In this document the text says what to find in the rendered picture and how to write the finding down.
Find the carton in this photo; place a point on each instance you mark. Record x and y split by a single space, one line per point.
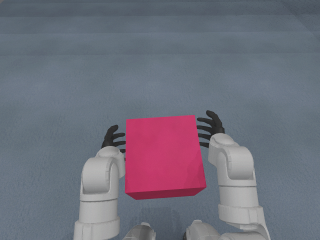
163 158

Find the left robot forearm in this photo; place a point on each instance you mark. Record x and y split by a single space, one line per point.
99 192

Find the left robot hand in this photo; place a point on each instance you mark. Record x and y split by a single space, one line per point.
109 137

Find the right robot hand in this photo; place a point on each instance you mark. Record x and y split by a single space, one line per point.
216 127

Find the robot left thigh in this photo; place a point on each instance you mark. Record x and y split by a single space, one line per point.
140 232

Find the robot left shin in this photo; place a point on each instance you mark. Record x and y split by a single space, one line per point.
144 223

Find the right robot forearm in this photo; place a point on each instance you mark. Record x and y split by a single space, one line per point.
239 205

